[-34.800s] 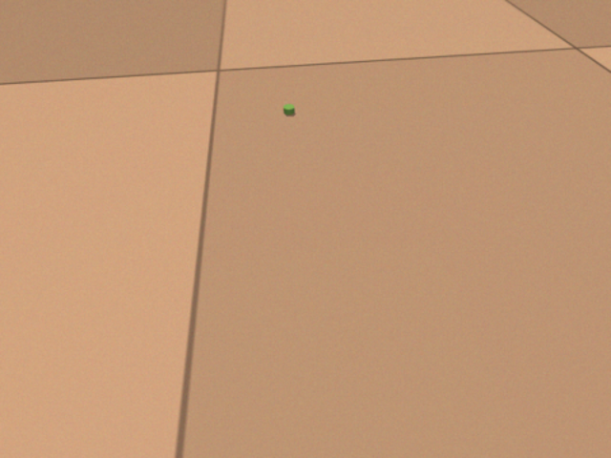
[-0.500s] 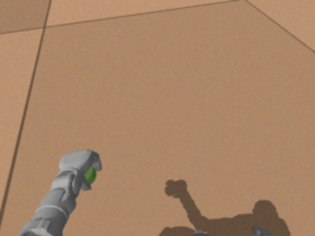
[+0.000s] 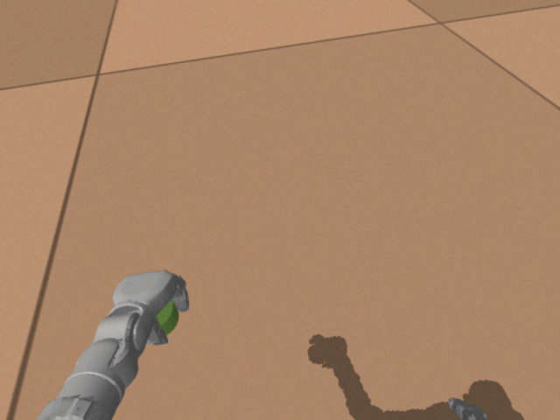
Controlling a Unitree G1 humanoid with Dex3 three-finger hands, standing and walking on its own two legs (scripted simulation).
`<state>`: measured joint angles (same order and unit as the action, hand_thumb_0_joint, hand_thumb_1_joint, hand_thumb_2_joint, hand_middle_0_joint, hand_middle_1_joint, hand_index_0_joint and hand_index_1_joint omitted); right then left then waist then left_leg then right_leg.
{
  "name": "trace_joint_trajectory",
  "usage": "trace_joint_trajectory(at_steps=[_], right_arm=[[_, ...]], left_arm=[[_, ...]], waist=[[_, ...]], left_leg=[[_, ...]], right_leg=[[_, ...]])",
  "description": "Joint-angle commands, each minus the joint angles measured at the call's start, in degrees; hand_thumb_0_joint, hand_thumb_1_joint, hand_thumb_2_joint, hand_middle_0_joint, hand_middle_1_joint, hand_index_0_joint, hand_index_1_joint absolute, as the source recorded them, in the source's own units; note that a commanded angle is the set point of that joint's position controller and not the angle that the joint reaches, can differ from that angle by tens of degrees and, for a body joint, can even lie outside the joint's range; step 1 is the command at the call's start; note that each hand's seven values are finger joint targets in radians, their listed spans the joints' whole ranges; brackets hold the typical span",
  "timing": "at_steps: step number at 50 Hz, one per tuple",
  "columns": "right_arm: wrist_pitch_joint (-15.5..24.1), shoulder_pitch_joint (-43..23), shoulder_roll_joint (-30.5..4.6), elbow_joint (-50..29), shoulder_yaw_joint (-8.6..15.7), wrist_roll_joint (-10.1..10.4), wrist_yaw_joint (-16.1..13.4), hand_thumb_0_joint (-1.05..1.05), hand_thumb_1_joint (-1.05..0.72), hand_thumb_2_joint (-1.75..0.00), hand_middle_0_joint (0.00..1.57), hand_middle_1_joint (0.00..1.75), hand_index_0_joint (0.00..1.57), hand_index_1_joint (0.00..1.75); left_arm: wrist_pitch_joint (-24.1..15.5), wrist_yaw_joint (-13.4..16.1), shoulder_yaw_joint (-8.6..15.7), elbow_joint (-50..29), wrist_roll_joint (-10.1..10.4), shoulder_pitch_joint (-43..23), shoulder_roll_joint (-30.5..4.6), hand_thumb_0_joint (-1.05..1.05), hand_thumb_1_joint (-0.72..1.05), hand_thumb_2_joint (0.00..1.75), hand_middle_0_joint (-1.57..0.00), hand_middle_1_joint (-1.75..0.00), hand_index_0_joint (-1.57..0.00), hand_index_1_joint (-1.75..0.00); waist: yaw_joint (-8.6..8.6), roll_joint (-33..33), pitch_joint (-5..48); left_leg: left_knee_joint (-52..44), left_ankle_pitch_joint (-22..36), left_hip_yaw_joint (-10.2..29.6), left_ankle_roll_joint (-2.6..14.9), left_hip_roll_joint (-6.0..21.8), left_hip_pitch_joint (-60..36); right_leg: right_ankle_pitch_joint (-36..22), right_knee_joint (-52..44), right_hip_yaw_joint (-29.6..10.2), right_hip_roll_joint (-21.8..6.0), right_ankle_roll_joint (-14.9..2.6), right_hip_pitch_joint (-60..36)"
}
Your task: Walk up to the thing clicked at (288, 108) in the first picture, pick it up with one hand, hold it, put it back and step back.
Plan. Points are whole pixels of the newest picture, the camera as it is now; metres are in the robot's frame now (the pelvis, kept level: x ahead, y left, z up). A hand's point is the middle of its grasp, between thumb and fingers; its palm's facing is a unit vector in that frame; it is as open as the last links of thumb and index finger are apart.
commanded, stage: hold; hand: left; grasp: from above
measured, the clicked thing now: (155, 315) +0.33 +0.24 -0.08
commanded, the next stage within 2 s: crouch in 1.46 s
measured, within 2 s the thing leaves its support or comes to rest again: neither
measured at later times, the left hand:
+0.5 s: hand (155, 327) +0.28 +0.21 -0.03, palm faces -0.45 -0.07 -0.89, open 7.5 cm
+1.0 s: hand (153, 327) +0.28 +0.21 -0.01, palm faces -0.44 -0.07 -0.89, open 7.5 cm
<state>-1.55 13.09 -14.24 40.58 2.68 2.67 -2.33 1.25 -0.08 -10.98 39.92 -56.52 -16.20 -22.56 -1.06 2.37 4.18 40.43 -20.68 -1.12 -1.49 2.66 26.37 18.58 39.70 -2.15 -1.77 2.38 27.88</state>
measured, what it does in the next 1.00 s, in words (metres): stands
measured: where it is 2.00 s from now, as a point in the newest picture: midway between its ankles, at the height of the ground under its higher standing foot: outside the picture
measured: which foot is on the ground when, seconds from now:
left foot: down 0.00-1.00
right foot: down 0.00-1.00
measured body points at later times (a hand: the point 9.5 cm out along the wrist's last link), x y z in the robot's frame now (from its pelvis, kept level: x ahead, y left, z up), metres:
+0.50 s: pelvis -0.01 -0.01 +0.01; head +0.00 -0.03 +0.46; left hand +0.30 +0.21 +0.02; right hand +0.13 -0.26 -0.11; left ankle -0.01 +0.13 -0.72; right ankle +0.01 -0.15 -0.72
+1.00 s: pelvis -0.02 -0.01 +0.01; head -0.01 -0.03 +0.46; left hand +0.30 +0.21 +0.04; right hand +0.14 -0.26 -0.10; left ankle -0.01 +0.13 -0.72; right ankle +0.01 -0.15 -0.72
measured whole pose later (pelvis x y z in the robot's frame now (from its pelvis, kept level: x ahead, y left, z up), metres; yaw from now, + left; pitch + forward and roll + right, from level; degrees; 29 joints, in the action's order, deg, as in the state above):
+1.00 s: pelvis -0.02 -0.01 +0.01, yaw +0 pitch +2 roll +1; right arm -2.1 10.4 -14.4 38.6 1.3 3.6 -3.5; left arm 1.1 -4.5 -11.7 32.2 -55.7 -13.2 -23.0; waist 0.5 3.0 1.0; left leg 31.6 -15.3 -1.6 -1.9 2.4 18.0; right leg 14.2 33.0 -2.4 -1.9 1.9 20.5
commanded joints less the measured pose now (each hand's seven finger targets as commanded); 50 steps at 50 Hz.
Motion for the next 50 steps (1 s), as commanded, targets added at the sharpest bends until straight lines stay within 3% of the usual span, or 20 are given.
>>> trace_joint_trajectory(at_steps=[1, 5, 11, 22, 23, 26, 40, 50], right_arm=[[1.7, -1.8, -7.8, -7.5, 2.5, 0.2, -0.6, 0.0, -0.9, -0.9, 0.2, 0.3, 0.2, 0.3], [1.3, -2.4, -7.9, -8.0, 2.5, 0.2, -0.5, 0.0, -0.9, -0.9, 0.2, 0.3, 0.2, 0.3], [0.9, -3.6, -7.6, -8.8, 2.3, 0.5, -0.5, 0.0, -0.9, -0.9, 0.2, 0.3, 0.2, 0.3], [1.0, -5.6, -7.3, -9.6, 1.7, 0.7, -1.1, 0.0, -0.9, -0.9, 0.2, 0.3, 0.2, 0.3], [1.1, -5.9, -7.4, -9.6, 1.7, 0.7, -1.2, 0.0, -0.9, -0.9, 0.2, 0.3, 0.2, 0.3], [1.2, -6.2, -7.4, -9.6, 1.6, 0.7, -1.2, 0.0, -0.9, -0.9, 0.2, 0.3, 0.2, 0.3], [1.8, -8.1, -7.0, -10.6, 0.9, 1.1, -1.4, 0.0, -0.91, -0.9, 0.2, 0.3, 0.2, 0.3], [1.9, -8.1, -7.0, -10.2, 0.9, 1.1, -1.6, 0.0, -0.91, -0.9, 0.2, 0.3, 0.2, 0.3]], left_arm=[[-0.9, 1.5, 5.4, -12.2, -0.8, -17.2, -12.4, 0.0, 0.66, 0.64, -0.97, -0.68, -1.02, -0.63], [-0.6, 1.9, 6.3, -13.0, -0.7, -17.3, -12.9, 0.0, 0.68, 0.65, -0.98, -0.7, -1.03, -0.66], [0.0, 0.6, 4.8, -12.9, -0.5, -15.1, -11.3, 0.0, 0.68, 0.63, -0.97, -0.7, -1.02, -0.65], [-0.5, -0.7, 5.7, -17.5, -0.2, -16.4, -12.5, 0.0, 0.67, 0.61, -0.96, -0.69, -1.01, -0.64], [-0.7, -0.5, 6.6, -18.3, 0.1, -17.3, -13.6, 0.0, 0.66, 0.61, -0.95, -0.71, -1.01, -0.65], [-0.5, -0.5, 5.7, -17.5, 0.0, -15.9, -12.1, 0.0, 0.66, 0.6, -0.94, -0.71, -1.0, -0.65], [-0.5, -1.9, 5.3, -19.0, 1.3, -15.8, -12.3, 0.0, 0.64, 0.61, -0.94, -0.7, -0.99, -0.65], [-0.5, -1.7, 5.9, -20.1, 0.9, -16.5, -12.9, 0.0, 0.63, 0.6, -0.93, -0.69, -0.98, -0.64]], waist=[[0.32, -0.1, 15.1], [0.54, -1.0, 15.0], [0.62, -2.8, 12.6], [1.13, -2.4, 13.0], [1.1, -2.1, 12.8], [0.95, -1.5, 12.4], [1.74, -1.8, 9.9], [1.7, -2.0, 11.0]], left_leg=[[-5.2, 19.4, -0.7, 1.07, -3.1, -8.6], [-5.6, 19.2, -0.9, 1.43, -3.4, -9.1], [-7.2, 16.4, -0.9, 1.78, -3.3, -8.8], [-8.9, 13.7, -1.6, 2.05, -3.8, -10.6], [-9.2, 13.2, -1.4, 1.98, -3.8, -10.8], [-10.1, 13.1, -1.5, 1.81, -3.5, -11.9], [-12.9, 10.3, -1.3, 1.83, -3.3, -12.6], [-13.1, 12.6, -1.8, 1.96, -3.7, -14.2]], right_leg=[[-15.5, -4.9, 2.1, 3.6, -2.67, -7.7], [-16.2, -5.8, 1.9, 3.2, -2.28, -9.1], [-13.4, -7.2, 1.9, 3.2, -2.2, -8.5], [-10.7, -9.3, 1.4, 2.7, -1.89, -9.5], [-9.8, -9.6, 1.5, 2.8, -1.98, -9.6], [-9.5, -9.6, 1.6, 3.0, -2.28, -9.4], [-6.2, -12.3, 1.8, 3.0, -2.33, -10.8], [-8.8, -13.1, 1.6, 2.8, -2.07, -12.1]])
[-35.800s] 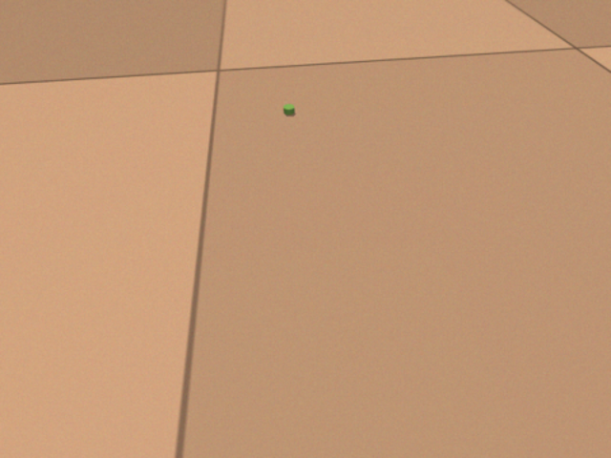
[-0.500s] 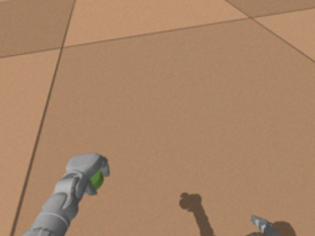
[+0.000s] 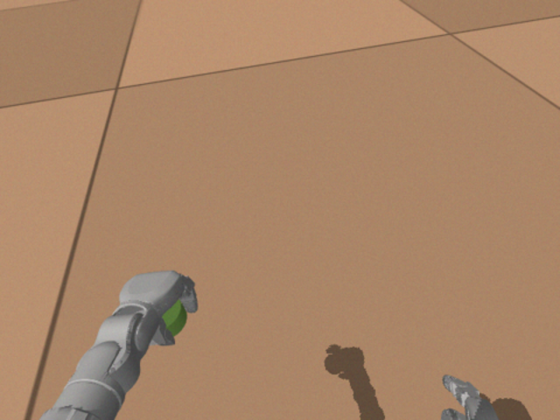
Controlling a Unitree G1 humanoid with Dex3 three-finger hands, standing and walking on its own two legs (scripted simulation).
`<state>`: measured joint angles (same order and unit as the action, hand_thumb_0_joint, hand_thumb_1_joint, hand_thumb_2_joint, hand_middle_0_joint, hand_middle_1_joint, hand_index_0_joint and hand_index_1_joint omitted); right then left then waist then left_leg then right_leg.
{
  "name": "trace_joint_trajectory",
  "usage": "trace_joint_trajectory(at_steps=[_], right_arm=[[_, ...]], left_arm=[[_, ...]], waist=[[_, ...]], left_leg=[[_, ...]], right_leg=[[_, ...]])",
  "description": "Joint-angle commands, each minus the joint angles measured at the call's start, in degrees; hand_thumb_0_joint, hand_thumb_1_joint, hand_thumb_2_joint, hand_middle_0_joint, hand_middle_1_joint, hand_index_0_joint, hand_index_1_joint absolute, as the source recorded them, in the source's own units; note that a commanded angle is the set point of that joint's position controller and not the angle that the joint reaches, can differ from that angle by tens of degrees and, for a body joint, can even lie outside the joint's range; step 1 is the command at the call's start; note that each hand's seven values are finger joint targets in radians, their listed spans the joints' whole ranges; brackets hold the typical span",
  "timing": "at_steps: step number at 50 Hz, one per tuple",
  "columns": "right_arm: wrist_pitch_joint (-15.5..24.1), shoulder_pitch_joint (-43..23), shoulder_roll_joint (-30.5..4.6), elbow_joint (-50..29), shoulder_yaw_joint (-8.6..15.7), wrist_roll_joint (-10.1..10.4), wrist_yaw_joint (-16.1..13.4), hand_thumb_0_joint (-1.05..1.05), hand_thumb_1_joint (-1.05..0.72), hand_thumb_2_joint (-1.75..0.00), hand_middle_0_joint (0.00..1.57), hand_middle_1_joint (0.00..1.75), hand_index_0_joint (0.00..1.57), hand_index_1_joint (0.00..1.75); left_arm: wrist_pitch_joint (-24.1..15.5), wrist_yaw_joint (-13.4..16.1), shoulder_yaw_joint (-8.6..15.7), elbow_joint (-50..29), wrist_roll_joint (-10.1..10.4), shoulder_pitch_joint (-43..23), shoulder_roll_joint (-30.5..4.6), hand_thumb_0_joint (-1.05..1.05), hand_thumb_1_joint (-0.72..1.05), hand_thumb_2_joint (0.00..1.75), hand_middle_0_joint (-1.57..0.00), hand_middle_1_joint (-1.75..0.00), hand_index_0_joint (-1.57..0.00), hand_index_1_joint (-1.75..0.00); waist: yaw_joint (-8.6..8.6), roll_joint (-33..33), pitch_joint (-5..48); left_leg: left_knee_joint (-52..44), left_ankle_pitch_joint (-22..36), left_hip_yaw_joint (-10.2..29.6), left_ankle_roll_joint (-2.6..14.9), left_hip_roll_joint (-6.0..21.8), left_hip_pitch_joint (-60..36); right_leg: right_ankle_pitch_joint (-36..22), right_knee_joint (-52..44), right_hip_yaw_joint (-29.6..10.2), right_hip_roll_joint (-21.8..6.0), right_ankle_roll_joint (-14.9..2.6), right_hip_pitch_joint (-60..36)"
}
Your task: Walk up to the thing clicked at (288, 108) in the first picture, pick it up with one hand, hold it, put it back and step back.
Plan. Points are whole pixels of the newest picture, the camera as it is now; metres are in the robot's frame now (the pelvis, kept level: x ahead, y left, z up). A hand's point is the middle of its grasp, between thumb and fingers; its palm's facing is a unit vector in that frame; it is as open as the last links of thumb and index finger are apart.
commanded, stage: hold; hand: left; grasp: from above
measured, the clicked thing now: (163, 315) +0.32 +0.23 -0.05
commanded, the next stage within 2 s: crouch in 0.46 s
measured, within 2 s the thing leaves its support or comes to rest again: neither
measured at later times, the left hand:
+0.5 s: hand (164, 314) +0.31 +0.22 -0.03, palm faces -0.45 -0.07 -0.89, open 7.5 cm
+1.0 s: hand (173, 335) +0.31 +0.24 -0.12, palm faces -0.45 +0.00 -0.89, open 7.5 cm
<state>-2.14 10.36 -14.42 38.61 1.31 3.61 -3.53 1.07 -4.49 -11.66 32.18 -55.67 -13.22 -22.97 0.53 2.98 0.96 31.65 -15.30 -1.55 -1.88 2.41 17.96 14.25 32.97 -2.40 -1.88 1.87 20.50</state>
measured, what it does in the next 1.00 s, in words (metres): stands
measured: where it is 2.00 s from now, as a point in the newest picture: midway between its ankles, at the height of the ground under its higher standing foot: outside the picture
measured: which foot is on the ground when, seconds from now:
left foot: down 0.00-1.00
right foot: down 0.00-1.00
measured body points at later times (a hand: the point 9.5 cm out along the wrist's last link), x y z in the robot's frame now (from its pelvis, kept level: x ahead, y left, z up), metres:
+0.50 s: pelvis +0.01 +0.00 +0.00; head +0.03 -0.02 +0.45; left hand +0.33 +0.22 +0.02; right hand +0.16 -0.25 -0.11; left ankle +0.01 +0.14 -0.73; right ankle +0.03 -0.14 -0.73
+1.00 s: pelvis +0.00 +0.00 -0.03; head +0.06 +0.00 +0.41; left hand +0.33 +0.23 -0.07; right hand +0.14 -0.27 -0.15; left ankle +0.01 +0.14 -0.73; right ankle +0.03 -0.14 -0.73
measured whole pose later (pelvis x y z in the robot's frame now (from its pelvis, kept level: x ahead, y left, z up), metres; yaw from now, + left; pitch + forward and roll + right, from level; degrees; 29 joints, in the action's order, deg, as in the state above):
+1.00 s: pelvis +0.00 +0.00 -0.03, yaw +1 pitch +11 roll +0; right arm -4.0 9.7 -14.5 39.2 3.5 0.9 -1.3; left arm -3.7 11.4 -9.5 51.6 -64.6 -21.1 -21.9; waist -1.6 -0.2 3.6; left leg 48.1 -21.7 0.5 -2.4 2.6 37.6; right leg 20.2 47.8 -1.2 -1.7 1.9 38.8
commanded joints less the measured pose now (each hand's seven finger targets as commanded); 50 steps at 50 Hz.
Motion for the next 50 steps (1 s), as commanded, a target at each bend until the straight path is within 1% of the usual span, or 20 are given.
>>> trace_joint_trajectory(at_steps=[1, 3, 9, 12, 15, 17, 20, 23, 26, 28, 30, 32, 34, 36, 38, 40, 44, 47, 49, 50], right_arm=[[2.4, -5.4, -6.6, -8.1, 2.1, 0.3, -0.4, 0.0, -0.91, -0.9, 0.2, 0.3, 0.2, 0.3], [2.4, -5.2, -6.8, -7.9, 2.3, 0.2, -0.5, 0.0, -0.91, -0.9, 0.2, 0.3, 0.2, 0.3], [2.2, -4.7, -6.7, -7.5, 2.4, 0.3, -0.6, 0.0, -0.91, -0.9, 0.2, 0.3, 0.2, 0.3], [2.0, -4.8, -6.6, -7.7, 2.6, 0.4, -0.6, 0.0, -0.91, -0.9, 0.2, 0.3, 0.2, 0.3], [1.7, -4.8, -6.6, -7.8, 2.7, 0.3, -0.5, 0.0, -0.91, -0.9, 0.2, 0.3, 0.2, 0.3], [1.5, -4.8, -6.6, -7.9, 2.7, 0.4, -0.5, 0.0, -0.91, -0.9, 0.2, 0.3, 0.2, 0.3], [1.3, -4.8, -6.7, -7.8, 2.7, 0.4, -0.5, 0.0, -0.9, -0.9, 0.2, 0.3, 0.2, 0.3], [1.0, -4.3, -6.8, -7.5, 3.0, 0.4, -0.4, 0.0, -0.9, -0.9, 0.2, 0.3, 0.2, 0.3], [0.9, -4.3, -6.8, -7.5, 3.1, 0.4, -0.4, 0.0, -0.91, -0.9, 0.2, 0.3, 0.2, 0.3], [0.9, -4.1, -6.8, -7.4, 3.2, 0.4, -0.3, 0.0, -0.93, -0.91, 0.2, 0.3, 0.2, 0.3], [0.7, -4.1, -7.1, -7.4, 3.4, 0.3, -0.3, 0.0, -0.89, -0.9, 0.2, 0.3, 0.2, 0.3], [0.4, -4.0, -6.9, -7.4, 3.4, 0.4, -0.2, 0.0, -0.89, -0.9, 0.2, 0.3, 0.2, 0.3], [0.2, -3.6, -6.9, -7.4, 3.4, 0.4, -0.2, 0.0, -0.89, -0.9, 0.2, 0.3, 0.2, 0.3], [-0.1, -3.4, -6.7, -7.5, 3.4, 0.2, -0.1, 0.0, -0.89, -0.9, 0.2, 0.3, 0.2, 0.3], [-0.4, -3.0, -6.7, -7.2, 3.5, 0.1, 0.0, 0.0, -0.89, -0.9, 0.2, 0.3, 0.2, 0.3], [-0.6, -2.8, -6.7, -6.7, 3.4, -0.6, 0.3, 0.0, -0.9, -0.9, 0.2, 0.3, 0.2, 0.3], [-0.8, -0.3, -7.5, -4.8, 4.5, -1.7, 0.9, 0.0, -0.9, -0.9, 0.2, 0.3, 0.2, 0.3], [-0.7, 2.2, -7.7, -3.5, 5.2, -2.8, 1.8, 0.0, -0.9, -0.9, 0.2, 0.3, 0.2, 0.3], [-0.7, 3.2, -7.9, -3.4, 5.6, -3.2, 2.2, 0.0, -0.9, -0.9, 0.2, 0.3, 0.2, 0.3], [-0.6, 3.3, -8.1, -3.4, 5.6, -3.4, 2.5, 0.0, -0.9, -0.9, 0.2, 0.3, 0.2, 0.3]], left_arm=[[-0.1, 2.7, 6.6, -10.1, -0.2, -17.8, -12.1, 0.0, 0.62, 0.6, -0.93, -0.69, -0.98, -0.64], [-0.3, 2.5, 5.8, -10.2, -0.3, -18.1, -11.4, 0.0, 0.61, 0.59, -0.92, -0.69, -0.97, -0.64], [-0.9, 2.8, 6.2, -10.3, -0.4, -20.5, -12.2, 0.0, 0.62, 0.6, -0.93, -0.71, -0.98, -0.65], [-0.7, 2.9, 6.1, -7.8, -0.5, -15.5, -11.0, 0.0, 0.61, 0.6, -0.92, -0.69, -0.97, -0.64], [-1.0, 2.9, 5.3, -10.6, -0.4, -19.1, -11.3, 0.0, 0.64, 0.58, -0.94, -0.69, -1.0, -0.63], [-0.8, 3.4, 6.8, -10.3, -0.7, -18.2, -12.5, 0.0, 0.62, 0.59, -0.94, -0.68, -0.99, -0.63], [-0.7, 3.6, 5.3, -9.0, -0.4, -17.1, -10.6, 0.0, 0.63, 0.6, -0.95, -0.68, -1.0, -0.63], [-0.9, 4.1, 7.2, -9.6, -1.3, -18.8, -13.1, 0.0, 0.59, 0.58, -0.92, -0.65, -0.97, -0.6], [-1.1, 3.9, 6.0, -10.8, -0.9, -21.2, -11.9, 0.0, 0.62, 0.61, -0.93, -0.7, -0.98, -0.65], [-0.9, 3.9, 5.3, -9.7, -0.7, -18.1, -10.7, 0.0, 0.67, 0.55, -0.94, -0.75, -1.02, -0.66], [-1.0, 4.2, 6.7, -9.7, -0.8, -17.2, -11.8, 0.0, 0.56, 0.57, -0.86, -0.7, -0.92, -0.65], [-0.9, 4.1, 5.0, -7.4, -1.2, -13.9, -9.5, 0.0, 0.56, 0.55, -0.87, -0.69, -0.92, -0.63], [-1.3, 4.7, 5.0, -6.2, -1.5, -13.6, -9.3, 0.0, 0.57, 0.57, -0.87, -0.7, -0.93, -0.65], [-1.9, 5.7, 5.4, -5.2, -1.8, -13.3, -9.3, 0.0, 0.59, 0.55, -0.89, -0.68, -0.95, -0.62], [-2.8, 7.3, 5.4, -2.7, -3.0, -13.7, -8.7, 0.0, 0.57, 0.55, -0.88, -0.67, -0.93, -0.62], [-3.6, 10.1, 6.9, 0.1, -4.0, -15.6, -9.6, 0.0, 0.56, 0.56, -0.9, -0.66, -0.94, -0.61], [-4.8, 15.5, 6.5, 3.5, -7.2, -24.5, -10.2, 0.0, 0.55, 0.5, -0.87, -0.66, -0.93, -0.6], [-4.9, 19.2, 5.7, 12.4, -9.6, -24.6, -8.0, 0.0, 0.56, 0.54, -0.89, -0.66, -0.94, -0.61], [-5.2, 21.5, 6.6, 12.7, -10.6, -29.8, -10.2, 0.0, 0.57, 0.53, -0.9, -0.66, -0.95, -0.61], [-5.1, 22.2, 6.1, 15.7, -10.6, -31.0, -9.3, 0.0, 0.57, 0.5, -0.88, -0.69, -0.94, -0.63]], waist=[[0.15, -2.7, 13.7], [-0.33, -3.3, 13.8], [-0.2, -2.2, 15.2], [0.32, -3.1, 14.0], [0.07, -2.1, 14.4], [0.73, -1.8, 14.4], [-0.02, -2.0, 13.6], [0.43, -2.0, 15.4], [0.22, -1.5, 15.3], [0.3, -2.4, 15.6], [0.63, -1.4, 15.9], [-0.06, -3.6, 13.7], [-0.37, -4.7, 12.8], [-0.05, -4.6, 12.1], [-0.76, -5.8, 11.3], [-1.24, -5.9, 10.3], [-3.53, -3.2, 16.3], [-4.28, -3.5, 18.6], [-4.08, -1.5, 23.4], [-4.95, -1.2, 23.4]], left_leg=[[-4.5, 7.7, -1.3, 2.31, -3.3, -5.9], [-4.4, 8.3, -1.3, 2.37, -3.3, -6.4], [-4.4, 10.8, -1.4, 2.37, -3.3, -7.1], [-4.7, 11.1, -1.4, 2.32, -3.3, -7.1], [-4.8, 11.8, -1.3, 2.23, -3.2, -7.5], [-5.0, 11.4, -1.5, 2.27, -3.4, -7.2], [-5.4, 12.0, -1.3, 2.07, -2.9, -7.8], [-4.8, 13.9, -1.4, 2.26, -3.2, -8.1], [-5.0, 13.4, -1.4, 2.19, -3.3, -8.7], [-5.1, 14.3, -1.4, 2.29, -3.3, -9.0], [-5.0, 15.8, -1.4, 2.04, -3.2, -9.1], [-4.9, 15.5, -1.4, 2.23, -3.1, -8.7], [-4.6, 14.8, -1.4, 2.32, -3.2, -7.3], [-4.2, 14.4, -1.4, 2.27, -3.2, -6.3], [-2.8, 13.7, -1.4, 2.36, -3.4, -4.8], [-0.5, 11.3, -1.2, 2.3, -3.5, -1.1], [7.5, 10.9, -1.4, 1.87, -3.5, 3.5], [15.8, 8.7, -1.2, 1.66, -3.5, 12.3], [20.4, 7.6, -1.2, 1.39, -3.3, 16.4], [23.0, 6.4, -1.1, 1.5, -3.1, 19.9]], right_leg=[[-4.6, -6.4, 2.0, 3.0, -1.61, -4.8], [-5.5, -6.3, 2.0, 3.0, -1.54, -4.4], [-8.2, -6.1, 1.9, 3.0, -1.57, -5.7], [-8.1, -6.5, 2.2, 3.1, -1.69, -5.9], [-8.8, -6.6, 2.4, 3.1, -1.73, -5.9], [-8.5, -6.9, 2.2, 2.9, -1.76, -6.5], [-8.9, -6.5, 2.5, 3.3, -1.96, -6.2], [-11.1, -6.4, 2.4, 3.0, -1.81, -7.3], [-10.6, -6.9, 2.2, 3.0, -1.76, -7.2], [-11.6, -6.9, 2.3, 3.0, -1.74, -7.9], [-12.8, -6.5, 2.5, 3.1, -1.89, -8.0], [-12.7, -6.7, 2.7, 3.1, -1.81, -7.3], [-12.2, -6.5, 2.7, 3.0, -1.8, -6.3], [-11.8, -6.1, 2.9, 2.9, -1.8, -5.5], [-11.4, -5.1, 2.7, 2.7, -1.71, -3.4], [-9.0, -3.7, 2.9, 2.5, -1.72, -0.6], [-9.6, 4.0, 2.2, 2.5, -1.86, 6.3], [-7.9, 11.1, 2.3, 2.4, -2.06, 13.4], [-6.8, 15.5, 2.1, 2.5, -2.28, 16.8], [-5.9, 17.5, 1.9, 2.5, -2.26, 20.5]])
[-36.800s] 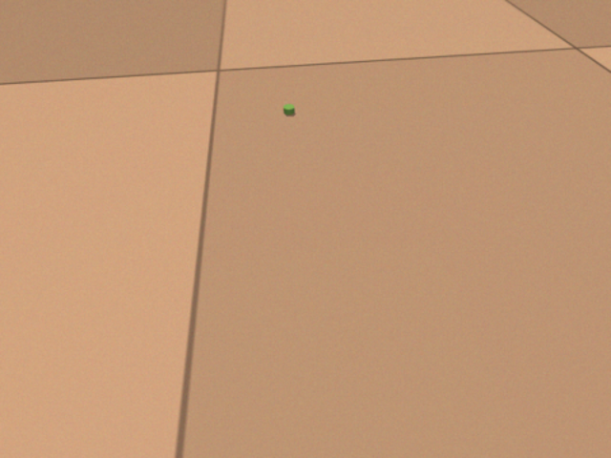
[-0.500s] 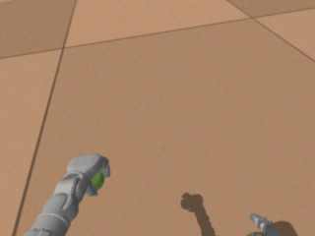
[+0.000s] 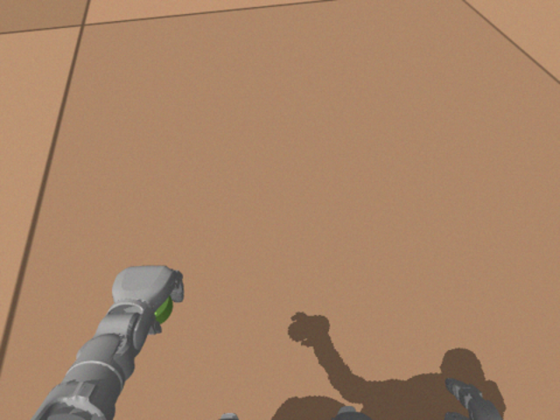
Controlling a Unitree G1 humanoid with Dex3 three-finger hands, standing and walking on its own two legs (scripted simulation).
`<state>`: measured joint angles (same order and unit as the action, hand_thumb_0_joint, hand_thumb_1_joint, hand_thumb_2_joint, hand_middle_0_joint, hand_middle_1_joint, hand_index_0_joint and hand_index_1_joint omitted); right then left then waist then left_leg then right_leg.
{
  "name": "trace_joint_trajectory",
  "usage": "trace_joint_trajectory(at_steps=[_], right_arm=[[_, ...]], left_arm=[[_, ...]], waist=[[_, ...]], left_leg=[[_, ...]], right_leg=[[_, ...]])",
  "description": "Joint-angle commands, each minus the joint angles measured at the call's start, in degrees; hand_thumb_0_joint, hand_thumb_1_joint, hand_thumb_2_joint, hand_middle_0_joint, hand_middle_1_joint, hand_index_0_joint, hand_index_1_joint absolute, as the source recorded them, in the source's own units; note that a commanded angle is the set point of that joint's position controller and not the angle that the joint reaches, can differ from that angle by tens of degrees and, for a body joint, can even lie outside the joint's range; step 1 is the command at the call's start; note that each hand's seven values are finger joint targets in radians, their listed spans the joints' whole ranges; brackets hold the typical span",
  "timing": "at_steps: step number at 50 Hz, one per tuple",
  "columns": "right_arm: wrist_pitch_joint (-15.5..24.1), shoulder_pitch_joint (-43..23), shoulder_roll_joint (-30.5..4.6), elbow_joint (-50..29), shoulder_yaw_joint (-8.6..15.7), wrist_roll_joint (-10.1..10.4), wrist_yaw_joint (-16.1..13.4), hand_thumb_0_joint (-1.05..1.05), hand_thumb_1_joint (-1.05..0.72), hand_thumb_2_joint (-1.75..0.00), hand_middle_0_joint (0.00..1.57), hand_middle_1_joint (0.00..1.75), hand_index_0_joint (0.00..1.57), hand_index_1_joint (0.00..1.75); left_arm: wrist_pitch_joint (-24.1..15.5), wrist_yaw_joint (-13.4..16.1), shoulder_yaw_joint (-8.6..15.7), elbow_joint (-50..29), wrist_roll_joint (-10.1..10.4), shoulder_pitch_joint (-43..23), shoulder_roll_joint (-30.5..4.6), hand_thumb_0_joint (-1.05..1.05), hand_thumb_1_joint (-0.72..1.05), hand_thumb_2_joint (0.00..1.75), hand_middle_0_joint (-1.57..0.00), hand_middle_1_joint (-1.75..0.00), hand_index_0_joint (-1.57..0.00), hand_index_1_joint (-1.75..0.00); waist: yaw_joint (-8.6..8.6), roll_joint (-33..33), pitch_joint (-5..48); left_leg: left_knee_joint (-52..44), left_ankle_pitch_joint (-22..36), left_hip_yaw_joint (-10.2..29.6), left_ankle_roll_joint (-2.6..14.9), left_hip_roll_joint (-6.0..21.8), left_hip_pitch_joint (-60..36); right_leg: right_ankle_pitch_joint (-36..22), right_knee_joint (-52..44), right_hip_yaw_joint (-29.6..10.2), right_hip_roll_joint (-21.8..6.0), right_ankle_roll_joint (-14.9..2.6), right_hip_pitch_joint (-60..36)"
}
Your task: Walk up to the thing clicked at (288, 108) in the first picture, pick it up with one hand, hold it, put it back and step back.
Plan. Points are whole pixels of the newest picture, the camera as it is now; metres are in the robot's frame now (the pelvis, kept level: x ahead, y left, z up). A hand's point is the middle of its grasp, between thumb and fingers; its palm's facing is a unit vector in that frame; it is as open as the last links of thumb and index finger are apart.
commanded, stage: crouch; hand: left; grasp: from above
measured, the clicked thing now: (150, 304) +0.34 +0.24 -0.12
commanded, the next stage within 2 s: lower in 1.62 s
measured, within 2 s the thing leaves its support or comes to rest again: neither
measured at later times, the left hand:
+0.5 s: hand (179, 324) +0.37 +0.25 -0.34, palm faces -0.46 +0.01 -0.89, open 7.4 cm
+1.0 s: hand (189, 333) +0.39 +0.27 -0.49, palm faces -0.45 -0.02 -0.89, open 7.4 cm
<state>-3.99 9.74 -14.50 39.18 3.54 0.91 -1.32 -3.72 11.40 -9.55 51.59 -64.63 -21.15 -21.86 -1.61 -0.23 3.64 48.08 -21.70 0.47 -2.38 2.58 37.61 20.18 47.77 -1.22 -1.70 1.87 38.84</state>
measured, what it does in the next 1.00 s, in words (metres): lowers itself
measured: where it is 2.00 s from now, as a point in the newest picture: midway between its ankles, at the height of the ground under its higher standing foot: outside the picture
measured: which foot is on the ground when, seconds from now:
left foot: down 0.00-1.00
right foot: down 0.00-1.00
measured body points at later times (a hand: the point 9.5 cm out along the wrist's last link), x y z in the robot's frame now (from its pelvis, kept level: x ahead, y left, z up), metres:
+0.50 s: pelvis -0.05 +0.02 -0.20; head +0.13 +0.03 +0.21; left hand +0.39 +0.25 -0.29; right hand -0.01 -0.25 -0.33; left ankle +0.02 +0.14 -0.70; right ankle +0.03 -0.14 -0.70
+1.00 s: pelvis -0.06 +0.02 -0.33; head +0.18 +0.06 +0.05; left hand +0.41 +0.27 -0.44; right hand +0.01 -0.27 -0.44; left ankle +0.02 +0.14 -0.70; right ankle +0.03 -0.14 -0.70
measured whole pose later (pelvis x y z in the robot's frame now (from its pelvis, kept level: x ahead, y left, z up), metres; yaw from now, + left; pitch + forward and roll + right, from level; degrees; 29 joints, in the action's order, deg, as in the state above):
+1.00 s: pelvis -0.06 +0.02 -0.33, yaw -3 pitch +37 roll -6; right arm 4.0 7.2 -15.0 42.1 1.7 -6.8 5.6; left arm -8.0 21.7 3.3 76.2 -70.6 -50.7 -34.7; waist -11.1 0.8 6.5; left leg 124.4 -40.2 6.7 -1.6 -0.4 121.5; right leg 37.5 119.7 -1.1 -1.1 4.1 119.3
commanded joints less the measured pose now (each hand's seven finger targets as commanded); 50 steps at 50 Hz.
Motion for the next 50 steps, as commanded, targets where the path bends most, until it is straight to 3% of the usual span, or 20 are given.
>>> trace_joint_trajectory(at_steps=[1, 4, 7, 10, 11, 13, 16, 18, 19, 21, 26, 27, 29, 30, 31, 37, 40, 45, 46, 50], right_arm=[[1.4, 4.2, -7.9, -4.0, 3.4, -0.9, 0.4, 0.0, -0.9, -0.9, 0.2, 0.3, 0.2, 0.3], [2.3, 4.8, -8.7, -3.6, 3.6, -1.3, 0.4, 0.0, -0.9, -0.9, 0.2, 0.3, 0.2, 0.3], [3.2, 5.8, -9.4, -3.3, 3.7, -1.9, 0.1, 0.0, -0.9, -0.9, 0.2, 0.3, 0.2, 0.3], [4.1, 7.0, -9.6, -2.6, 4.1, -2.3, -0.3, 0.0, -0.9, -0.9, 0.2, 0.3, 0.2, 0.3], [4.3, 7.4, -10.0, -2.3, 4.2, -2.5, -0.4, 0.0, -0.9, -0.9, 0.2, 0.3, 0.2, 0.3], [4.6, 7.6, -10.1, -2.1, 4.4, -2.8, -0.6, 0.0, -0.9, -0.9, 0.2, 0.3, 0.2, 0.3], [5.0, 8.2, -10.0, -1.6, 4.4, -3.1, -0.7, 0.0, -0.9, -0.9, 0.2, 0.3, 0.2, 0.3], [5.3, 8.1, -9.9, -1.1, 4.4, -3.2, -0.7, 0.0, -0.9, -0.9, 0.2, 0.3, 0.2, 0.3], [5.5, 8.4, -10.0, -0.9, 4.5, -3.3, -0.6, 0.0, -0.9, -0.9, 0.2, 0.3, 0.2, 0.3], [6.0, 8.4, -10.2, -0.8, 4.3, -3.6, 0.0, 0.0, -0.89, -0.9, 0.2, 0.3, 0.2, 0.3], [7.2, 9.4, -10.6, 0.0, 3.3, -4.0, 1.3, 0.0, -0.89, -0.89, 0.2, 0.3, 0.2, 0.3], [7.2, 9.4, -11.1, 0.2, 3.6, -4.1, 1.5, 0.0, -0.89, -0.89, 0.2, 0.3, 0.2, 0.3], [7.7, 9.8, -10.6, 0.5, 2.5, -4.5, 2.3, 0.0, -0.89, -0.89, 0.2, 0.3, 0.2, 0.3], [7.8, 9.8, -11.3, 0.7, 2.6, -4.7, 2.6, 0.0, -0.9, -0.9, 0.2, 0.3, 0.2, 0.3], [8.0, 10.4, -11.5, 1.2, 2.6, -5.1, 2.9, 0.0, -0.89, -0.9, 0.2, 0.3, 0.2, 0.3], [8.3, 11.3, -12.5, 2.2, 3.0, -6.3, 4.7, 0.0, -0.9, -0.9, 0.2, 0.3, 0.2, 0.3], [8.3, 11.6, -12.6, 2.5, 3.0, -6.8, 5.4, 0.0, -0.9, -0.9, 0.2, 0.3, 0.2, 0.3], [8.2, 10.9, -13.1, 2.1, 3.1, -7.2, 6.0, 0.0, -0.9, -0.9, 0.2, 0.3, 0.2, 0.3], [8.1, 10.8, -12.8, 2.1, 2.6, -7.4, 6.2, 0.0, -0.91, -0.9, 0.2, 0.3, 0.2, 0.3], [8.0, 10.6, -13.2, 1.7, 2.2, -7.5, 6.8, 0.0, -0.9, -0.9, 0.2, 0.3, 0.2, 0.3]], left_arm=[[-0.1, 7.0, 3.3, -1.0, -1.7, -23.1, -8.9, 0.0, 0.58, 0.52, -0.89, -0.68, -0.95, -0.62], [-0.2, 8.7, 4.0, 4.3, -2.2, -26.1, -10.6, 0.0, 0.57, 0.49, -0.88, -0.69, -0.95, -0.62], [-0.2, 10.0, 5.8, 5.1, -2.8, -30.6, -14.3, 0.0, 0.58, 0.49, -0.87, -0.71, -0.94, -0.63], [0.3, 10.9, 6.2, 5.8, -2.3, -32.4, -13.8, 0.0, 0.57, 0.5, -0.87, -0.68, -0.94, -0.61], [0.2, 11.1, 7.4, 4.5, -2.3, -35.0, -16.0, 0.0, 0.56, 0.49, -0.87, -0.67, -0.94, -0.61], [1.0, 11.3, 9.1, 5.6, -2.1, -33.0, -17.9, 0.0, 0.56, 0.5, -0.88, -0.67, -0.94, -0.61], [1.6, 11.2, 9.8, 6.6, -1.9, -35.3, -18.6, 0.0, 0.57, 0.54, -0.89, -0.68, -0.95, -0.63], [1.6, 10.6, 9.0, 8.7, -1.5, -35.8, -16.8, 0.0, 0.56, 0.54, -0.88, -0.66, -0.94, -0.61], [1.3, 10.4, 10.1, 6.8, -1.3, -38.0, -19.3, 0.0, 0.55, 0.53, -0.88, -0.67, -0.93, -0.61], [0.7, 9.5, 10.2, 9.2, -0.9, -36.1, -18.6, 0.0, 0.61, 0.5, -0.9, -0.66, -0.96, -0.59], [-2.5, 8.8, 11.4, 10.3, -2.4, -39.0, -21.1, 0.0, 0.7, 0.53, -0.96, -0.68, -1.03, -0.61], [-3.3, 9.1, 12.5, 8.7, -3.0, -41.0, -23.1, 0.0, 0.71, 0.51, -0.97, -0.65, -1.04, -0.58], [-4.7, 9.4, 12.2, 8.3, -3.4, -42.4, -22.2, 0.0, 0.76, 0.54, -1.0, -0.67, -1.07, -0.6], [-5.0, 10.1, 13.5, 9.7, -4.3, -41.3, -24.3, 0.0, 0.75, 0.58, -1.01, -0.69, -1.07, -0.62], [-5.3, 10.4, 12.9, 11.0, -4.7, -41.4, -22.8, 0.0, 0.76, 0.57, -1.01, -0.69, -1.08, -0.62], [-5.7, 13.1, 14.4, 7.9, -6.7, -47.8, -25.5, 0.0, 0.7, 0.55, -0.98, -0.65, -1.04, -0.59], [-4.8, 13.5, 13.7, 10.6, -6.3, -47.9, -23.8, 0.0, 0.71, 0.58, -0.99, -0.66, -1.05, -0.6], [-4.2, 13.1, 14.4, 13.1, -5.7, -49.0, -25.8, 0.0, 0.7, 0.6, -0.99, -0.68, -1.04, -0.62], [-4.1, 13.0, 14.3, 16.3, -5.6, -47.0, -25.4, 0.0, 0.7, 0.58, -0.99, -0.67, -1.05, -0.62], [-4.8, 12.1, 15.3, 16.5, -5.5, -47.8, -27.9, 0.0, 0.72, 0.6, -1.0, -0.67, -1.05, -0.62]], waist=[[-3.23, 1.1, 21.1], [-3.46, 1.5, 22.7], [-3.81, 5.1, 29.1], [-4.46, 5.9, 34.1], [-4.96, 6.9, 35.9], [-4.05, 6.9, 38.7], [-5.11, 7.0, 38.7], [-6.45, 6.6, 37.3], [-6.07, 6.9, 38.0], [-6.5, 5.8, 38.2], [-8.04, 6.6, 39.8], [-7.37, 7.8, 42.0], [-8.19, 9.3, 43.2], [-7.98, 9.8, 43.1], [-8.47, 10.4, 42.9], [-8.34, 18.0, 49.1], [-9.56, 16.6, 46.9], [-10.1, 16.1, 45.4], [-10.51, 14.9, 42.3], [-10.55, 13.0, 43.7]], left_leg=[[8.3, 10.8, -3.0, 2.04, -3.4, 3.3], [14.0, 4.9, -2.5, 2.2, -3.3, 13.1], [19.5, 2.1, -1.6, 2.25, -3.1, 17.7], [24.6, 0.3, -0.6, 2.42, -2.8, 22.9], [26.4, -0.1, -0.3, 2.41, -2.7, 24.6], [28.5, -0.6, -0.3, 2.31, -2.7, 26.9], [31.0, -4.5, 0.3, 2.33, -2.4, 31.4], [33.2, -7.6, 0.7, 2.41, -2.5, 35.0], [34.3, -9.2, 0.8, 2.6, -2.7, 36.5], [37.2, -10.1, 1.3, 2.86, -2.8, 39.6], [44.3, -9.4, 1.9, 3.03, -3.2, 45.6], [45.6, -9.5, 1.6, 3.04, -3.3, 45.7], [48.0, -8.2, 1.8, 2.88, -3.4, 46.6], [48.9, -7.5, 1.9, 2.78, -3.5, 46.4], [50.3, -6.4, 2.1, 2.66, -3.3, 46.2], [54.9, -0.9, 2.0, 1.92, -3.1, 42.4], [57.6, -0.7, 1.2, 2.34, -3.3, 45.4], [60.3, -2.9, 1.1, 2.49, -3.1, 49.1], [61.2, -3.7, 0.7, 2.74, -3.3, 51.9], [64.2, -3.6, 0.3, 3.27, -3.5, 55.7]], right_leg=[[-10.3, 4.4, 1.0, 2.3, -2.2, 3.5], [-4.6, 10.7, 1.5, 2.3, -2.46, 11.3], [-1.3, 17.2, 2.5, 2.5, -2.96, 18.0], [0.0, 23.3, 3.0, 2.5, -3.24, 23.7], [0.1, 25.0, 3.0, 2.3, -3.17, 25.6], [1.1, 27.9, 3.3, 2.2, -3.34, 27.0], [4.2, 31.5, 3.7, 2.3, -3.5, 31.7], [7.1, 33.6, 3.9, 2.4, -3.63, 36.5], [8.4, 34.5, 3.9, 2.4, -3.58, 37.3], [9.6, 37.0, 4.2, 2.3, -3.65, 40.1], [9.2, 43.8, 4.9, 2.0, -3.78, 47.3], [9.5, 44.9, 4.9, 2.1, -3.91, 48.4], [8.4, 47.4, 5.4, 1.9, -3.87, 50.5], [7.8, 48.4, 5.5, 1.8, -3.86, 51.5], [7.0, 49.6, 5.8, 1.7, -3.85, 53.3], [3.4, 56.1, 6.8, 1.7, -4.31, 58.4], [2.4, 56.8, 6.8, 1.6, -3.89, 58.9], [3.7, 59.9, 7.2, 1.6, -3.82, 61.1], [4.0, 59.9, 7.0, 1.6, -3.61, 61.0], [3.5, 61.7, 6.9, 1.8, -3.34, 59.8]])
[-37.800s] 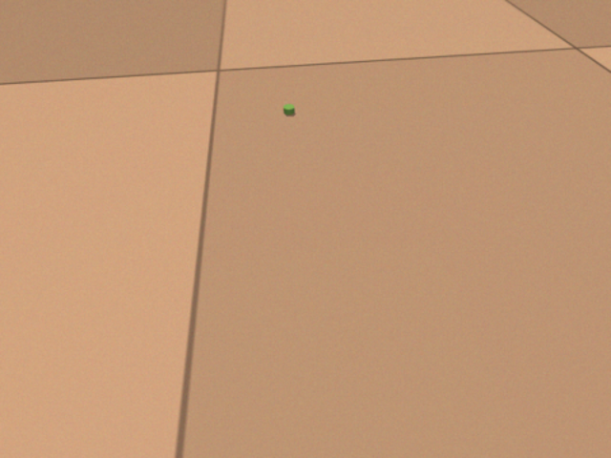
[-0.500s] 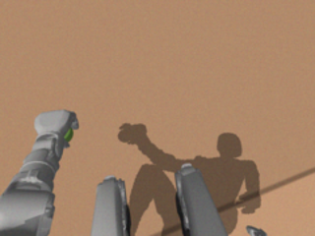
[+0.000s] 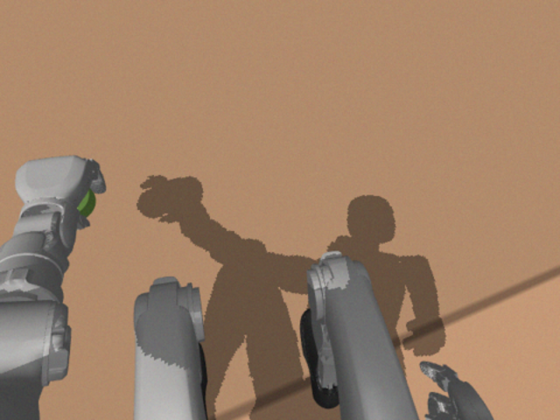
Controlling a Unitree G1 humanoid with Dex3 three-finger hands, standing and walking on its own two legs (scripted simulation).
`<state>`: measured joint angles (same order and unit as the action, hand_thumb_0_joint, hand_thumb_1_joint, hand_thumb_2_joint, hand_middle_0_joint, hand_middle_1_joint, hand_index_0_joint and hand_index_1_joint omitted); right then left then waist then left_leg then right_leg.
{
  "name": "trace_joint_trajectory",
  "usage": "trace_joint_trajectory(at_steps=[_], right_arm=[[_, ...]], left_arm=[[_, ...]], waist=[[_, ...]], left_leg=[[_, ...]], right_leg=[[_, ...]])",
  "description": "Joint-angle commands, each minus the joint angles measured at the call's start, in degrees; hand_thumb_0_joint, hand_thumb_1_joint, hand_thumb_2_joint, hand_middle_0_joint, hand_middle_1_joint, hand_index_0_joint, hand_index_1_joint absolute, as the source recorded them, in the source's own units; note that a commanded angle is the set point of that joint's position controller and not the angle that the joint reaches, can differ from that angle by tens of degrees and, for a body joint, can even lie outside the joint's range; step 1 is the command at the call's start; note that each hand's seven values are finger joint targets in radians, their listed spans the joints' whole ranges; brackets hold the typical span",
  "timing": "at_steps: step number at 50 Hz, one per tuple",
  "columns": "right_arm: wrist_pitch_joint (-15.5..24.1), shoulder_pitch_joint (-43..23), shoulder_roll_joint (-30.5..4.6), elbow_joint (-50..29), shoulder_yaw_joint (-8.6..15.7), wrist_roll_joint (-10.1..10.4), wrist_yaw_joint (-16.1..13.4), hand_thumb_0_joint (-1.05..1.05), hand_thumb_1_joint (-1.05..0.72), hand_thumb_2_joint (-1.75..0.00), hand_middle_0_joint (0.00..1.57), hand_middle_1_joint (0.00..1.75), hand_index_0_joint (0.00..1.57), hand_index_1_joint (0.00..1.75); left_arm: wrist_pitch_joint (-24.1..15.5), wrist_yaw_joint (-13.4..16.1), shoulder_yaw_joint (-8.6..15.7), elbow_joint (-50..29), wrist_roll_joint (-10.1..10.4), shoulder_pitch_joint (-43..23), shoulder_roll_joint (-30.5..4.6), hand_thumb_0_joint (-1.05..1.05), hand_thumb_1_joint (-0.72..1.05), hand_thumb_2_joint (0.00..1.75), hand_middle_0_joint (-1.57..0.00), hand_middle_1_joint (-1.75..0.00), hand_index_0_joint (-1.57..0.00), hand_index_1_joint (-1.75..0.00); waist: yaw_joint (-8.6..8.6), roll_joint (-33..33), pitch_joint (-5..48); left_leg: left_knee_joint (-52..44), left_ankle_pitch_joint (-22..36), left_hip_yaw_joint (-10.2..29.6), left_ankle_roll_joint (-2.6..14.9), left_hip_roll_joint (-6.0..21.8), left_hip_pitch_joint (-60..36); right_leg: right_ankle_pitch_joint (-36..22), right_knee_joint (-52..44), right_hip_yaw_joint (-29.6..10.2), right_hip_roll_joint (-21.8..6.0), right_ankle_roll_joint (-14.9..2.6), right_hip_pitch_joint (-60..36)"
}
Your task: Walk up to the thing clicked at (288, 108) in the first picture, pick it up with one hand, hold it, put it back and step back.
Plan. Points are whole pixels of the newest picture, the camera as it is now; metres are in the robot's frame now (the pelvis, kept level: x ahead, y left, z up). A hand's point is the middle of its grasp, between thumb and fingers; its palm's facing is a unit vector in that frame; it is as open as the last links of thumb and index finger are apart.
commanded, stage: crouch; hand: left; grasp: from above
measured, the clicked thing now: (68, 198) +0.46 +0.29 -0.20
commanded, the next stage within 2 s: lower in 0.62 s
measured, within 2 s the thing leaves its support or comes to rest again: rests again in 1.70 s
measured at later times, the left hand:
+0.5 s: hand (83, 209) +0.45 +0.28 -0.23, palm faces -0.46 -0.05 -0.88, open 7.3 cm
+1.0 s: hand (92, 214) +0.46 +0.28 -0.28, palm faces -0.50 -0.08 -0.86, open 7.2 cm
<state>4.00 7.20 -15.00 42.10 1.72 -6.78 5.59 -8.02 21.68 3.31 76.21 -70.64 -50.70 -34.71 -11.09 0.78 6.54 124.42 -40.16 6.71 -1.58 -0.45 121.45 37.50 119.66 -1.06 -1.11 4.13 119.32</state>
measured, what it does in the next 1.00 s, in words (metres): lowers itself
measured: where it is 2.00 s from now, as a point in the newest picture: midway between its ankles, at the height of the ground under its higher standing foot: (258, 391)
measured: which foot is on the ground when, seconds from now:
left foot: down 0.00-1.00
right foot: down 0.00-1.00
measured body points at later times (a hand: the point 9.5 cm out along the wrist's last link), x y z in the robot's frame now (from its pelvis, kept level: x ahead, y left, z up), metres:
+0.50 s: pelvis -0.01 +0.00 -0.07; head +0.23 +0.06 +0.31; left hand +0.47 +0.28 -0.18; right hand +0.03 -0.28 -0.17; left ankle +0.07 +0.13 -0.37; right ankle +0.10 -0.15 -0.37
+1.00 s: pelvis +0.00 +0.01 -0.09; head +0.25 +0.08 +0.28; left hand +0.48 +0.28 -0.23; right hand +0.04 -0.27 -0.18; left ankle +0.07 +0.13 -0.37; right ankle +0.10 -0.15 -0.37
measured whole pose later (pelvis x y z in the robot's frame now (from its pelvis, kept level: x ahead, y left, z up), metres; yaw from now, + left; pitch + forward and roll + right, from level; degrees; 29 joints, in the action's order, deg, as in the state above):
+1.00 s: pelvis +0.00 +0.01 -0.09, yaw -4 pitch +34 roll -10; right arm 4.8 8.0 -16.2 42.5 -4.8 -10.7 9.0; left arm -14.4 25.7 6.7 91.9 -76.3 -58.2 -45.1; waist -16.0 -1.5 1.0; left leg 141.1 -40.7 9.6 -1.1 -1.7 134.4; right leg 37.6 133.7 -0.2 0.6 3.4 130.3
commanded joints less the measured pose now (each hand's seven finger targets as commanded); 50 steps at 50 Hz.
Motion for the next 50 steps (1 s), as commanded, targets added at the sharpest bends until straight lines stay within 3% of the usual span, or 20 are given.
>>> trace_joint_trajectory(at_steps=[1, 4, 9, 13, 17, 19, 20, 29, 37, 38, 40, 42, 45, 46, 47, 48, 50], right_arm=[[-0.2, 13.1, -12.9, -1.0, 3.9, 0.2, -0.2, 0.0, -0.9, -0.9, 0.2, 0.3, 0.2, 0.3], [-0.4, 13.1, -13.1, -1.0, 3.4, 0.0, 0.1, 0.0, -0.9, -0.9, 0.2, 0.3, 0.2, 0.3], [-0.5, 12.5, -13.4, -0.8, 2.5, -0.3, 0.7, 0.0, -0.9, -0.9, 0.2, 0.3, 0.2, 0.3], [-0.5, 12.1, -13.6, -0.4, 2.2, -0.7, 0.9, 0.0, -0.9, -0.9, 0.2, 0.3, 0.2, 0.3], [-0.5, 11.9, -13.8, -0.2, 1.8, -1.0, 1.0, 0.0, -0.9, -0.9, 0.2, 0.3, 0.2, 0.3], [-0.4, 12.3, -13.9, 0.4, 1.4, -1.3, 1.1, 0.0, -0.9, -0.9, 0.2, 0.3, 0.2, 0.3], [-0.3, 12.6, -14.3, 0.6, 1.4, -1.4, 1.1, 0.0, -0.9, -0.9, 0.2, 0.3, 0.2, 0.3], [0.1, 12.8, -15.0, 0.6, 0.1, -2.0, 1.5, 0.0, -0.9, -0.9, 0.2, 0.3, 0.2, 0.3], [-0.2, 13.0, -15.6, 0.2, 0.0, -2.1, 2.0, 0.0, -0.91, -0.9, 0.2, 0.3, 0.2, 0.3], [-0.2, 13.4, -15.5, 0.2, -0.3, -2.2, 2.1, 0.0, -0.91, -0.9, 0.2, 0.3, 0.2, 0.3], [-0.1, 13.2, -15.9, 0.3, -0.5, -2.3, 2.2, 0.0, -0.91, -0.9, 0.2, 0.3, 0.2, 0.3], [0.1, 13.0, -15.8, 0.2, -0.9, -2.8, 2.4, 0.0, -0.91, -0.9, 0.2, 0.3, 0.2, 0.3], [0.5, 12.8, -16.1, 0.5, -1.6, -3.1, 2.5, 0.0, -0.91, -0.9, 0.2, 0.3, 0.2, 0.3], [0.7, 13.3, -16.2, 0.4, -1.7, -3.6, 2.8, 0.0, -0.91, -0.9, 0.2, 0.3, 0.2, 0.3], [0.7, 12.9, -16.5, 0.2, -1.7, -3.4, 2.8, 0.0, -0.91, -0.9, 0.2, 0.3, 0.2, 0.3], [0.8, 13.1, -16.2, 0.3, -2.0, -3.8, 3.0, 0.0, -0.91, -0.9, 0.2, 0.3, 0.2, 0.3], [0.9, 12.8, -16.7, 0.2, -2.1, -4.1, 3.1, 0.0, -0.91, -0.9, 0.2, 0.3, 0.2, 0.3]], left_arm=[[-0.7, 1.9, 2.7, -7.2, 0.3, -18.7, -15.9, 0.0, 0.7, 0.58, -0.99, -0.66, -1.05, -0.6], [-1.5, 1.6, 2.5, -4.6, -0.3, -18.8, -16.0, 0.0, 0.69, 0.59, -0.99, -0.65, -1.03, -0.61], [-3.0, 2.2, 3.4, -3.1, -1.0, -21.0, -18.5, 0.0, 0.69, 0.54, -0.98, -0.64, -1.03, -0.59], [-3.8, 2.7, 2.8, -0.5, -1.7, -22.1, -18.5, 0.0, 0.65, 0.51, -0.94, -0.64, -1.0, -0.58], [-4.5, 3.7, 3.8, -1.0, -2.0, -24.7, -21.0, 0.0, 0.63, 0.52, -0.94, -0.63, -0.99, -0.57], [-4.5, 3.5, 2.6, 1.3, -2.3, -24.4, -19.2, 0.0, 0.65, 0.5, -0.94, -0.62, -1.0, -0.56], [-4.7, 3.6, 2.9, 1.1, -2.6, -25.3, -20.0, 0.0, 0.66, 0.49, -0.94, -0.63, -1.0, -0.57], [-5.2, 4.3, 3.6, 1.9, -3.0, -26.0, -22.5, 0.0, 0.69, 0.48, -0.98, -0.6, -1.03, -0.54], [-5.1, 5.0, 3.7, 1.8, -3.6, -25.6, -21.5, 0.0, 0.69, 0.48, -1.01, -0.57, -1.05, -0.53], [-4.6, 4.9, 3.3, 4.6, -4.0, -23.3, -20.8, 0.0, 0.68, 0.49, -1.01, -0.58, -1.05, -0.53], [-4.9, 5.2, 3.5, 4.4, -3.9, -25.6, -21.4, 0.0, 0.69, 0.48, -1.0, -0.58, -1.05, -0.54], [-5.1, 5.2, 2.6, 8.0, -3.7, -24.4, -19.8, 0.0, 0.71, 0.48, -1.02, -0.59, -1.07, -0.54], [-6.3, 5.6, 3.4, 7.1, -4.5, -25.7, -22.8, 0.0, 0.71, 0.47, -1.03, -0.57, -1.07, -0.53], [-6.4, 5.9, 3.9, 8.9, -4.7, -24.6, -23.1, 0.0, 0.72, 0.48, -1.03, -0.59, -1.08, -0.54], [-7.0, 6.5, 4.6, 6.8, -4.7, -25.9, -24.4, 0.0, 0.73, 0.48, -1.04, -0.59, -1.08, -0.54], [-7.0, 6.8, 4.1, 8.6, -5.8, -24.1, -23.6, 0.0, 0.75, 0.49, -1.06, -0.59, -1.1, -0.54], [-7.9, 8.0, 5.1, 7.0, -5.9, -26.2, -25.1, 0.0, 0.77, 0.5, -1.06, -0.6, -1.11, -0.55]], waist=[[-0.72, 11.9, 40.7], [-1.79, 10.7, 39.1], [-1.3, 13.3, 37.7], [-2.25, 13.8, 36.1], [-2.24, 14.6, 37.0], [-3.18, 13.9, 36.4], [-3.57, 14.8, 35.9], [-3.67, 14.8, 35.2], [-3.88, 17.7, 36.1], [-4.03, 17.4, 35.1], [-4.84, 16.9, 34.5], [-5.86, 15.0, 31.5], [-5.38, 16.9, 32.0], [-5.99, 16.3, 31.6], [-5.07, 17.0, 32.2], [-5.82, 17.5, 32.0], [-6.04, 18.7, 33.8]], left_leg=[[-11.9, 14.2, -6.0, 2.47, -0.6, -27.1], [-10.0, 13.0, -5.9, 2.62, -0.7, -25.0], [-8.4, 11.8, -6.2, 2.45, -1.0, -22.6], [-6.8, 9.2, -6.2, 2.44, -1.1, -21.3], [-5.5, 7.7, -6.4, 2.67, -1.3, -19.8], [-5.0, 7.9, -5.8, 2.5, -1.2, -20.0], [-4.7, 8.3, -5.6, 2.41, -1.1, -20.5], [-2.1, 8.3, -5.7, 2.77, -1.3, -17.5], [-1.8, 11.0, -4.4, 2.01, -1.1, -20.3], [-1.3, 11.9, -4.5, 2.01, -1.2, -20.3], [-1.0, 12.2, -4.1, 2.0, -1.1, -19.2], [-0.3, 10.7, -4.0, 2.35, -1.2, -17.2], [0.4, 10.9, -4.0, 2.29, -1.3, -16.9], [1.0, 10.9, -4.0, 2.35, -1.3, -16.8], [0.4, 10.9, -3.7, 2.15, -1.2, -17.3], [1.3, 11.6, -4.0, 2.17, -1.1, -17.9], [1.8, 12.4, -3.5, 1.98, -1.0, -19.1]], right_leg=[[-13.1, -9.5, 6.8, 1.4, -5.73, -20.0], [-12.1, -8.5, 7.1, 1.6, -5.63, -18.5], [-10.5, -5.8, 7.4, 1.7, -5.98, -15.3], [-8.2, -4.5, 7.9, 2.0, -6.14, -12.4], [-7.2, -3.3, 8.0, 2.1, -6.06, -11.6], [-7.4, -2.3, 8.5, 2.2, -6.15, -10.3], [-8.0, -1.9, 8.6, 1.9, -6.1, -9.2], [-8.5, -0.2, 9.0, 2.3, -5.85, -9.1], [-11.0, 2.2, 9.8, 2.2, -6.03, -6.6], [-11.8, 2.3, 9.8, 2.2, -6.0, -6.8], [-12.1, 2.8, 9.9, 2.1, -5.86, -6.2], [-11.1, 2.6, 10.3, 2.4, -5.76, -5.6], [-11.2, 3.2, 10.3, 2.5, -5.79, -6.5], [-11.1, 3.5, 10.4, 2.5, -5.67, -6.8], [-11.0, 3.9, 10.6, 2.6, -5.77, -6.1], [-11.6, 4.2, 10.7, 2.7, -5.66, -6.7], [-12.3, 5.1, 11.1, 2.8, -5.61, -6.1]])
